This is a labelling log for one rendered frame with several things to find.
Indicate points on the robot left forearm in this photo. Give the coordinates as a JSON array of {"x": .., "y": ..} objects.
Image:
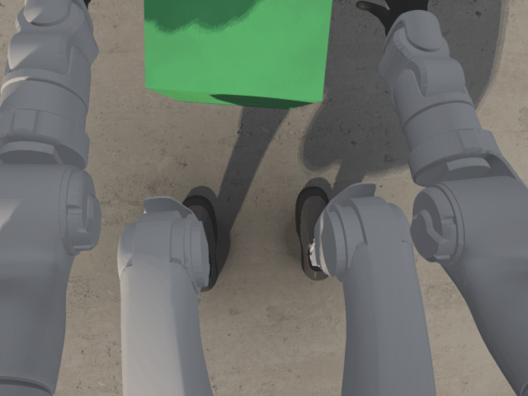
[{"x": 46, "y": 85}]

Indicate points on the robot right upper arm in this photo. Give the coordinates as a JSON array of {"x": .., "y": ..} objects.
[{"x": 477, "y": 229}]

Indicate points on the robot right forearm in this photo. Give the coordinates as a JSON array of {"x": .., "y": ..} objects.
[{"x": 445, "y": 139}]

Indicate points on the carton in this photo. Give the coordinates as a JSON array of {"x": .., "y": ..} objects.
[{"x": 260, "y": 53}]

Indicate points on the right robot shin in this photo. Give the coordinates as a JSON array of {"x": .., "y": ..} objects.
[{"x": 362, "y": 189}]

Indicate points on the robot right hand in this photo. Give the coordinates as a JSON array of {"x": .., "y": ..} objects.
[{"x": 396, "y": 8}]

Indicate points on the left robot foot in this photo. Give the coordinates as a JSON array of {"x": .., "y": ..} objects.
[{"x": 204, "y": 211}]

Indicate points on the robot left upper arm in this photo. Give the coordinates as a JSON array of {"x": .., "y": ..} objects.
[{"x": 49, "y": 213}]

